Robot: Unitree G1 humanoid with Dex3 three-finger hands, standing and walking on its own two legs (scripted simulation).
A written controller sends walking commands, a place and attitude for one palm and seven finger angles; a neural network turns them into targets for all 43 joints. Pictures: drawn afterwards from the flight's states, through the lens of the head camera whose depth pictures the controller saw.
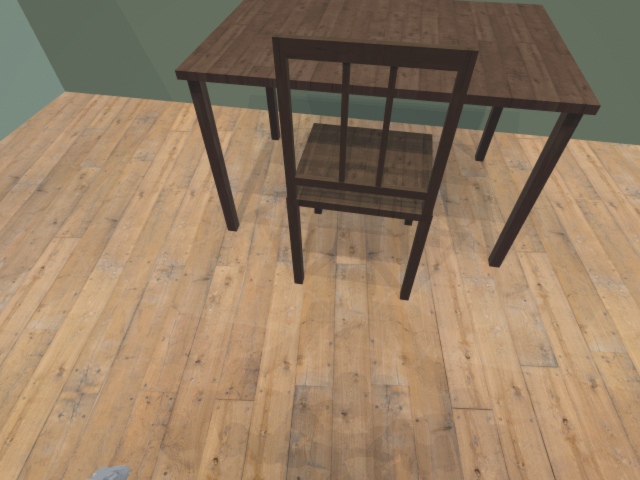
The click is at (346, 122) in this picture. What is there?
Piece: chair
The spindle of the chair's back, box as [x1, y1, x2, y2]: [339, 63, 350, 182]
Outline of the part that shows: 350,63 343,63 339,160 339,181 343,182 344,180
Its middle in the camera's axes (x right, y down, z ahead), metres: +0.06 -0.28 +0.98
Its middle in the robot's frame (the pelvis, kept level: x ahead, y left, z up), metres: +0.92 +0.00 -0.07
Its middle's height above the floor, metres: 0.71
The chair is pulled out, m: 0.00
